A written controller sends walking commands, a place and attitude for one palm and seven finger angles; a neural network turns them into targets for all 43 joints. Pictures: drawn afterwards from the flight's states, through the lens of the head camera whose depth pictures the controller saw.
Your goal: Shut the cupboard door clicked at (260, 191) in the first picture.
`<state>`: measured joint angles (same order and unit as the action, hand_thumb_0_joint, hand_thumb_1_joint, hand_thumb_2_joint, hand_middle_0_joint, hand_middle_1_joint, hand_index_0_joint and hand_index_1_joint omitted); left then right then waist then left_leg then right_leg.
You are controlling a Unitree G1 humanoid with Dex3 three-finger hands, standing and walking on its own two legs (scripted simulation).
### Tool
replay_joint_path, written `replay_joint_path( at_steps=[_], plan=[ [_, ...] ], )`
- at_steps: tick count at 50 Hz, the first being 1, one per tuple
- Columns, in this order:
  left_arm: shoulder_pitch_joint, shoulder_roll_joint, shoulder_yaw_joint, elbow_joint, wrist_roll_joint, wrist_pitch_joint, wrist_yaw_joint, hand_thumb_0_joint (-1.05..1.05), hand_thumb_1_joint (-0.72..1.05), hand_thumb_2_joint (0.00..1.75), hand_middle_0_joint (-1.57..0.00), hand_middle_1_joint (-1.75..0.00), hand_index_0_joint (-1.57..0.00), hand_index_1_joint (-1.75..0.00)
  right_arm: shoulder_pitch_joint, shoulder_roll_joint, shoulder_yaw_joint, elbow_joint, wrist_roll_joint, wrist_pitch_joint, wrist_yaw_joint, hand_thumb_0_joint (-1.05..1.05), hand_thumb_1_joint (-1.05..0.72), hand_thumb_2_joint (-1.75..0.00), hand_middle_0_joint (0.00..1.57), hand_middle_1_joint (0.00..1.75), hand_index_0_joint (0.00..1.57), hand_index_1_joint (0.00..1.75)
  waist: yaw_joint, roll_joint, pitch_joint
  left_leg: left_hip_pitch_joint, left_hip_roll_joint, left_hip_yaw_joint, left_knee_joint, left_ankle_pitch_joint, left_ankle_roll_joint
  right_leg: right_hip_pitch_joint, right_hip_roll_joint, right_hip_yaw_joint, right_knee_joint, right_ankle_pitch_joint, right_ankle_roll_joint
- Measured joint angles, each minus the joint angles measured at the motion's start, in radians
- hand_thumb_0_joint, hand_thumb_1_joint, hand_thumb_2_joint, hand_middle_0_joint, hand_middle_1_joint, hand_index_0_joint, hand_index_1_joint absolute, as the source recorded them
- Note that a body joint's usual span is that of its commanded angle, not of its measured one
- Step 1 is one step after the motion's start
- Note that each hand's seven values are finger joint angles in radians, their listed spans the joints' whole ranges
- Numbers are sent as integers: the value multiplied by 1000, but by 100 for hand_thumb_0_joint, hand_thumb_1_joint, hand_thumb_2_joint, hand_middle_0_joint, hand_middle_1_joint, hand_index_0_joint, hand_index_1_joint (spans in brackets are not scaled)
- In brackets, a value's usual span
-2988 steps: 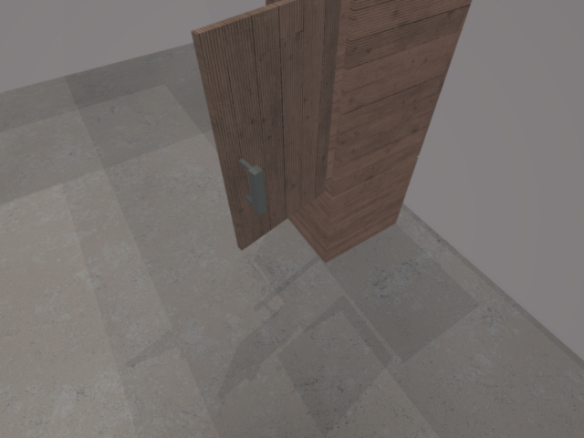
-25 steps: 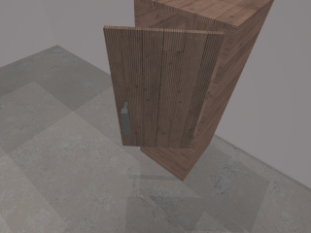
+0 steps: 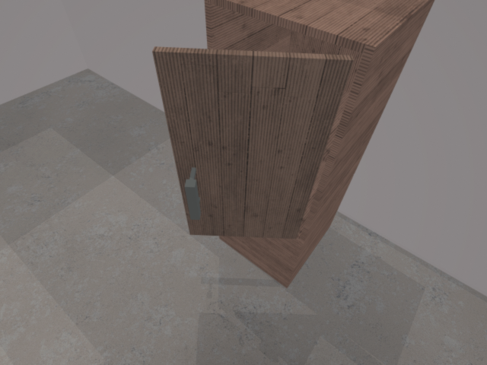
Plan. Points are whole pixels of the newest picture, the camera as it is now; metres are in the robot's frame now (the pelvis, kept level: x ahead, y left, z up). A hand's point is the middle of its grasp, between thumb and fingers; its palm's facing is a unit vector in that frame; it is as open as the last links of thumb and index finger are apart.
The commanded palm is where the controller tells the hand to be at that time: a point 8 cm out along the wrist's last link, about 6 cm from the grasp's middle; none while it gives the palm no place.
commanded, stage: shuffle to correct the standing spot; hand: left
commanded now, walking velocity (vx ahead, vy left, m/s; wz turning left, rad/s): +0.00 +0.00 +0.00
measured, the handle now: (194, 193) +0.51 +0.15 -0.10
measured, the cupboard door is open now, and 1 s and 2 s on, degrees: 37 37 37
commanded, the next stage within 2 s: come to a stop and stand still in 0.26 s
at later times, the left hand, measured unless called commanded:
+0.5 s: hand out of the picture +0.03 +0.13 -0.18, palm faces +0.04 -0.99 -0.16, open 7.4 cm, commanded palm none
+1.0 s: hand out of the picture +0.06 +0.20 -0.17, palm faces +0.02 -0.96 -0.27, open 7.4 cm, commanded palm none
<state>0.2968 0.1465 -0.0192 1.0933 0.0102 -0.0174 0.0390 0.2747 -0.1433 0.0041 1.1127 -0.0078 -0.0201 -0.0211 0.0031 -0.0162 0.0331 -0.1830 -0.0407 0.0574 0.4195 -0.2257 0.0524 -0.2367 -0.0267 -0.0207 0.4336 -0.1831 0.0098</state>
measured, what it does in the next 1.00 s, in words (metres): stands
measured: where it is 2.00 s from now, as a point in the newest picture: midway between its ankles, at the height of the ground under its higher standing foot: outside the picture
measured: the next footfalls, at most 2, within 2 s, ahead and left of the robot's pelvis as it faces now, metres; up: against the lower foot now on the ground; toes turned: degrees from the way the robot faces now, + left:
none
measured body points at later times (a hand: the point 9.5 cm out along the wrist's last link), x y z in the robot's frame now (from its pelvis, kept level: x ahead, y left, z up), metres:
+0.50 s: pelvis +0.06 -0.03 -0.01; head +0.08 -0.03 +0.44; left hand +0.03 +0.18 -0.17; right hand +0.04 -0.25 -0.17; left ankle +0.00 +0.08 -0.74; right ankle +0.03 -0.13 -0.74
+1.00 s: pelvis +0.01 +0.01 -0.01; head +0.00 +0.00 +0.44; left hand +0.06 +0.25 -0.15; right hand +0.08 -0.22 -0.16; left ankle +0.00 +0.08 -0.74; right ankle +0.03 -0.12 -0.74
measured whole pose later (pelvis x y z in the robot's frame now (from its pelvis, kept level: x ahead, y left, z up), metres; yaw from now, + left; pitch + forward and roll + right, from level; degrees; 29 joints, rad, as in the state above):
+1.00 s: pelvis +0.01 +0.01 -0.01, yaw -1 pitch -3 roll +0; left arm 0.24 0.19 -0.01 1.00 0.01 0.02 0.05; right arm 0.22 -0.18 -0.02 0.95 -0.01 0.00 -0.03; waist 0.01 0.03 0.04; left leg -0.19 -0.04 0.11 0.54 -0.31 0.08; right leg -0.25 -0.03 0.00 0.57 -0.28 0.00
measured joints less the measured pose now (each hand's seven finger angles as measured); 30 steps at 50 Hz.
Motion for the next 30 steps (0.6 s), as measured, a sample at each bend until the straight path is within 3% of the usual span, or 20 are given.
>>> replay_joint_path(
  at_steps=[15,25,30],
  plan=[
    [25,4,15,1,12,18,-17,0,91,90,-20,-30,-20,-30,16,10,-10,14,-11,10,-1,0,-91,-90,20,30,20,30,0,-11,-25,30,5,4,25,-59,-9,6,6,5,70,-79,-16],
    [52,-20,24,-4,3,-11,-9,0,91,90,-20,-30,-20,-30,26,7,-14,15,-2,2,-20,0,-91,-90,20,30,20,30,-3,16,-8,4,61,-16,127,-137,-46,18,55,-26,98,-143,-48],
    [33,-27,14,-2,-2,-4,10,1,91,90,-20,-30,-20,-30,-13,13,-17,6,8,9,-33,0,-92,-90,20,30,20,30,3,-5,2,29,61,-17,80,-130,-54,27,54,-29,84,-127,-44]
  ],
)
